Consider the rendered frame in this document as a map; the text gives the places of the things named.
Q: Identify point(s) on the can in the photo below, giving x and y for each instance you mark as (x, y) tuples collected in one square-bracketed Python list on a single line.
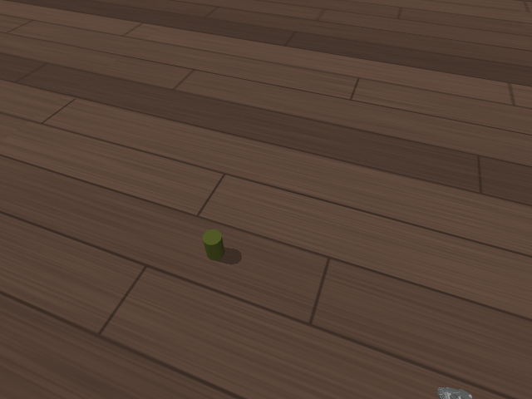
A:
[(213, 244)]

